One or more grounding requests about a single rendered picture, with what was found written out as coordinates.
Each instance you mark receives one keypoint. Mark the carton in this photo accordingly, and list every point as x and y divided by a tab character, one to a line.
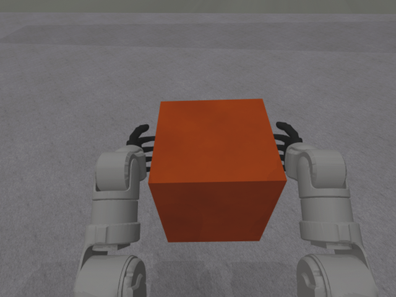
216	173

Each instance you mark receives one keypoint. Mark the right robot upper arm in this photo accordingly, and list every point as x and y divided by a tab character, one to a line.
334	275

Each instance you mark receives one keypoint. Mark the left robot upper arm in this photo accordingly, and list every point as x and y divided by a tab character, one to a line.
112	276

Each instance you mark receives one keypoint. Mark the left robot hand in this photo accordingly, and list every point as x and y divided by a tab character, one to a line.
135	140

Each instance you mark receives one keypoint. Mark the robot right forearm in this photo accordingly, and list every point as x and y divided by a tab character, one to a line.
325	205

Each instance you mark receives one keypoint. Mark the right robot hand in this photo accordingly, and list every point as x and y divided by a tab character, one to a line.
293	138

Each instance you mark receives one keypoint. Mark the robot left forearm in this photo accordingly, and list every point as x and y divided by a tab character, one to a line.
116	185

